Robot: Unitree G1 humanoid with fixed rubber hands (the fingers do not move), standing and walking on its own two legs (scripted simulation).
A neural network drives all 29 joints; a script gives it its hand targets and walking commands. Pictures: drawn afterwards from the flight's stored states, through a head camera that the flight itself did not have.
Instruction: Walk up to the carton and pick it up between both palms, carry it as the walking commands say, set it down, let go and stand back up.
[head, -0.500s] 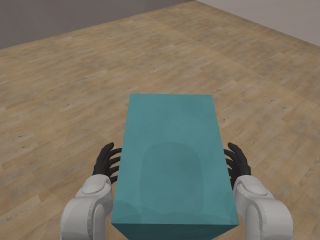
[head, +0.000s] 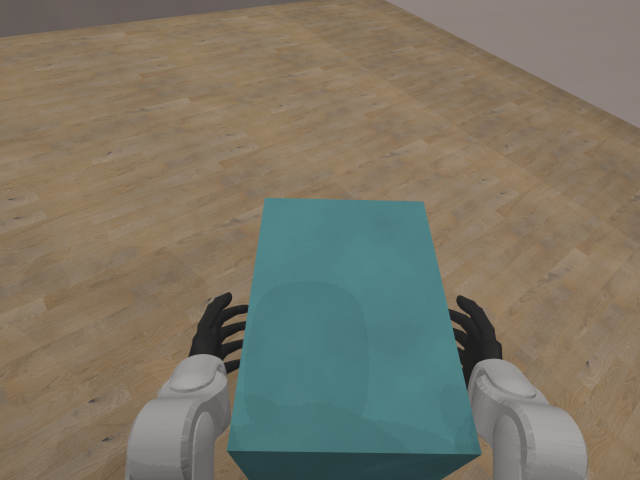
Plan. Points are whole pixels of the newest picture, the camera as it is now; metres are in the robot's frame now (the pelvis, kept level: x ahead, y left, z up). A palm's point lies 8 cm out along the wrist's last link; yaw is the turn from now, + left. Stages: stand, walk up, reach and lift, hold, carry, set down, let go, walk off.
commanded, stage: carry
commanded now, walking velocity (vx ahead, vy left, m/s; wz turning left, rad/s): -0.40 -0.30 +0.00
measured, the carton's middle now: (340, 349) +0.29 +0.00 +0.01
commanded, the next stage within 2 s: none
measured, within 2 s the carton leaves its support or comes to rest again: neither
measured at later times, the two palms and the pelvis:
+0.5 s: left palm out of the picture -0.01 -0.02 +0.08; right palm out of the picture -0.02 -0.31 +0.08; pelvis -0.25 -0.14 -0.01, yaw -2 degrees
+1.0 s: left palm out of the picture -0.25 -0.15 +0.09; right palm out of the picture -0.25 -0.44 +0.09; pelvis -0.50 -0.30 -0.01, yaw -1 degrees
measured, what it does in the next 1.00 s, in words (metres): walks backwards: right foot, then left foot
